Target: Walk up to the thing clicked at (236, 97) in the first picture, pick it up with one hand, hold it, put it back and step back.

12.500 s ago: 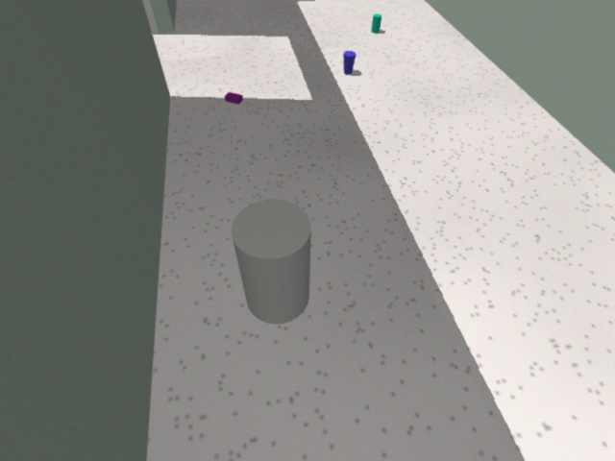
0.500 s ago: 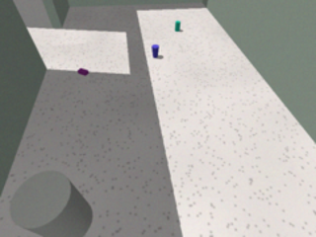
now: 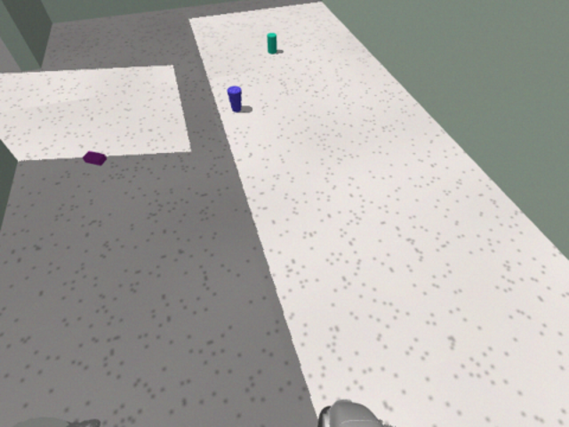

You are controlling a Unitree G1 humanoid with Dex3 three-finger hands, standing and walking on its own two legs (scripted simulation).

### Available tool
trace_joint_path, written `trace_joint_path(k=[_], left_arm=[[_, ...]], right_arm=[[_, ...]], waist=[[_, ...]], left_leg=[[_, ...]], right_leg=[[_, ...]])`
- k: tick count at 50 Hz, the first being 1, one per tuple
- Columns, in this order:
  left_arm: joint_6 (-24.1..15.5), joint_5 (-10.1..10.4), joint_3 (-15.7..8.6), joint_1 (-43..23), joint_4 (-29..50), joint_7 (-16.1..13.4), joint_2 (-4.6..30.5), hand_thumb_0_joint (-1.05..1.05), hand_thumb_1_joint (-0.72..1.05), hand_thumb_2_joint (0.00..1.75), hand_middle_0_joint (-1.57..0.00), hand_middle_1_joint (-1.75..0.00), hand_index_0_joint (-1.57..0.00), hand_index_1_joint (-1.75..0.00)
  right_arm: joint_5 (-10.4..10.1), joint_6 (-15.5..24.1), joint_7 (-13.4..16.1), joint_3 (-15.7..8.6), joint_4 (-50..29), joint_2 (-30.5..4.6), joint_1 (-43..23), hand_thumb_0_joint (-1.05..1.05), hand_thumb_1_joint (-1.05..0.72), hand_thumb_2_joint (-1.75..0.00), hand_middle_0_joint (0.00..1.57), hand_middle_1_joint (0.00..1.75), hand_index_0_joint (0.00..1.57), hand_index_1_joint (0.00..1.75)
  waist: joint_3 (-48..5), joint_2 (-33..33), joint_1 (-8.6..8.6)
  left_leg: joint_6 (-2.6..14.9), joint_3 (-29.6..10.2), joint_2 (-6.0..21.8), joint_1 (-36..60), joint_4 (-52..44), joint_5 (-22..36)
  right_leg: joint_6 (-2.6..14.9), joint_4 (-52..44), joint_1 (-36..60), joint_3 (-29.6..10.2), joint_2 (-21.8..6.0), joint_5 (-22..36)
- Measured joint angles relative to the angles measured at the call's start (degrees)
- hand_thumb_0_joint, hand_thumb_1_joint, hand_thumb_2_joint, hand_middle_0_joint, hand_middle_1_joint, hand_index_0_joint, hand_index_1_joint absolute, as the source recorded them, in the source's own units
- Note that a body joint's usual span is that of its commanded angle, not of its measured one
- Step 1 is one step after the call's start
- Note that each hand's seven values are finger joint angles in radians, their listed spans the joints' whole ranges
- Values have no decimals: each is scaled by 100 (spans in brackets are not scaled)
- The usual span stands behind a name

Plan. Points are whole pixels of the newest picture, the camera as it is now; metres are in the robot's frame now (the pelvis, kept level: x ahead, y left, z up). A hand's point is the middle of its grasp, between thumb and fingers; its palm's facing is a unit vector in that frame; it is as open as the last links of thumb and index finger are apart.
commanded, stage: walk up
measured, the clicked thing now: (94, 158) +1.44 +0.96 -0.74
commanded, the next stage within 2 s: none
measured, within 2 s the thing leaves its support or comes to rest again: neither
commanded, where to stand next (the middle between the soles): +0.40 -0.01 m, yaw +2 degrees
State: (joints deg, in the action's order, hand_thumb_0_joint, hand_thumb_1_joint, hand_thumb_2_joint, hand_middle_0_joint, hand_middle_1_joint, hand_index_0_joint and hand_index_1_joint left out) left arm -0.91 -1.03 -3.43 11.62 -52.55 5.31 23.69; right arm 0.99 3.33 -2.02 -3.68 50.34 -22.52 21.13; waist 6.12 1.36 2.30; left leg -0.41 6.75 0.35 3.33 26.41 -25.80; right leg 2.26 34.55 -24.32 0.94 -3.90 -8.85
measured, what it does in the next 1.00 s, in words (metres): walks ahead, turning left: right foot, then left foot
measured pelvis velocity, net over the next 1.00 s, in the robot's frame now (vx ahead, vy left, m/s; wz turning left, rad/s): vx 0.32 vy -0.06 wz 0.37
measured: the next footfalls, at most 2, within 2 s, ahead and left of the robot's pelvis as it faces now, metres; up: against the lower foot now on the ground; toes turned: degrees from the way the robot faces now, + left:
right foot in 0.02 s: +0.17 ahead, -0.12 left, +0.00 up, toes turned -3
left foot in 0.46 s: +0.30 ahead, +0.16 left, +0.00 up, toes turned +14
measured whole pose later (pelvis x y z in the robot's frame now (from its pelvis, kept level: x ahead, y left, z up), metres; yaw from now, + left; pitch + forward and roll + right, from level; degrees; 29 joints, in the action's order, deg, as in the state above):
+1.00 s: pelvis +0.32 -0.06 -0.01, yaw +21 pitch -3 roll +2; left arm 0.4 -1.2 -2.5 10.5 -47.3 2.2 20.8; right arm 0.2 0.8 2.0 -3.4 45.0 -27.1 15.3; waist 7.6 -1.3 -1.1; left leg 1.6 -1.5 -0.6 -29.0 67.8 -29.1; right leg 0.5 43.2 -24.8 4.0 -6.9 -15.8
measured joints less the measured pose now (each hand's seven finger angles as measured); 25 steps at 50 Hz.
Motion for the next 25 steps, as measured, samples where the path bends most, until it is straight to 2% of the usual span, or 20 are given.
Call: trace_joint_path(k=[1, 3, 6, 7, 9, 11, 14, 16, 19, 22, 23, 24, 25], left_arm=[[-25, 1, -15, -59, 19, -12, -54, 0, 91, 90, -20, -30, -20, -30], [-123, -8, -30, -204, 120, -51, -195, 0, 91, 90, -20, -30, -20, -30], [-269, 77, -16, -190, 388, -108, -227, 0, 91, 90, -21, -30, -20, -30], [-275, 107, 0, -152, 425, -133, -255, 0, 91, 90, -21, -30, -20, -30], [-266, 137, 33, -28, 453, -182, -304, 0, 91, 90, -21, -30, -20, -30], [-264, 123, 50, 133, 445, -210, -322, 0, 91, 90, -21, -30, -20, -30], [-222, 53, 33, 262, 491, -191, -291, 0, 90, 90, -21, -30, -20, -30], [-214, 10, -3, 278, 595, -171, -231, 0, 90, 90, -21, -30, -21, -30], [-246, -43, -70, 282, 789, -130, -95, 0, 90, 90, -21, -30, -21, -30], [-202, -60, -135, 332, 868, -97, 71, 0, 90, 90, -21, -30, -20, -30], [-154, -75, -153, 379, 873, -95, 123, 0, 90, 90, -21, -30, -20, -30], [-96, -80, -189, 399, 845, -108, 193, 0, 90, 90, -21, -30, -20, -30], [-24, -82, -229, 397, 799, -131, 214, 0, 90, 90, -21, -30, -20, -30]], right_arm=[[-7, -21, 12, -8, -21, -35, 23, 1, -90, -89, 21, 30, 21, 30], [-28, -92, 53, -18, -1, -70, -25, 1, -90, -89, 21, 30, 20, 30], [-57, -175, 62, 95, 4, 49, -161, 1, -91, -89, 21, 30, 20, 30], [-70, -172, 53, 116, -2, 49, -211, 1, -91, -89, 21, 30, 20, 30], [-108, -152, 27, 119, -68, 9, -287, 1, -91, -89, 21, 30, 20, 30], [-96, -124, -16, 92, -182, -59, -333, 1, -91, -89, 21, 30, 20, 30], [-100, -126, -61, -5, -329, -132, -258, 1, -91, -89, 21, 30, 20, 30], [-70, -160, -103, -43, -309, -149, -139, 1, -91, -89, 21, 30, 20, 30], [-15, -186, -174, -67, -210, -152, -11, 1, -91, -89, 21, 30, 20, 30], [4, -107, -170, -74, -181, -146, 115, 1, -91, -89, 21, 30, 20, 30], [5, -41, -145, -78, -203, -166, 194, 1, -91, -89, 21, 30, 20, 30], [13, 25, -96, -91, -200, -137, 210, 1, -91, -89, 21, 30, 20, 30], [36, 81, -37, -93, -238, -128, 214, 1, -91, -89, 21, 30, 20, 30]], waist=[[4, -118, 23], [126, -451, 47], [169, -268, -144], [158, -236, -191], [99, -242, -241], [21, -289, -266], [-60, -364, -178], [-114, -332, -166], [-138, -202, -255], [-173, -3, -318], [-233, 82, -315], [-254, 295, -282], [-244, 448, -248]], left_leg=[[-24, -32, 92, -13, 237, -208], [129, -207, 417, -306, 1279, -357], [251, -549, 72, -1281, 3437, -332], [272, -605, -3, -1594, 3884, -256], [291, -685, 10, -2131, 4191, 46], [268, -764, 136, -2546, 4003, 409], [104, -840, 351, -3054, 3508, 948], [5, -697, 499, -3225, 2904, 1079], [-34, -525, 630, -3196, 1843, 1317], [34, -375, 595, -2859, 1155, 1730], [34, -320, 526, -2675, 991, 1562], [10, -251, 360, -2622, 1084, 1275], [22, -194, 236, -2637, 1286, 1103]], right_leg=[[-15, -11, 88, 48, 84, 138], [-58, 221, 224, 271, 287, -129], [5, 329, 423, 161, 215, -450], [31, 200, 559, 130, 196, -456], [41, -144, 845, 107, 203, -410], [38, -440, 1070, 96, 260, -377], [25, -706, 1374, 315, 303, -469], [13, -770, 1537, 516, 280, -612], [-65, -652, 1675, 735, 236, -916], [-181, -197, 1742, 875, 124, -1435], [-190, 104, 1704, 894, 39, -1698], [-120, 566, 1584, 817, -159, -1964], [-45, 1194, 1367, 597, -244, -2099]])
